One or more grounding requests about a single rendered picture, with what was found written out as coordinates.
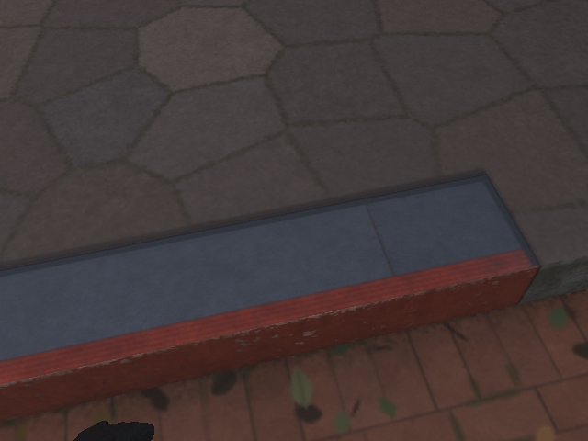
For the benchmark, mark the left robot hand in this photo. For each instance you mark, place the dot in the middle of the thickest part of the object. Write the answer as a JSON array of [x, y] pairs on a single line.
[[102, 431]]

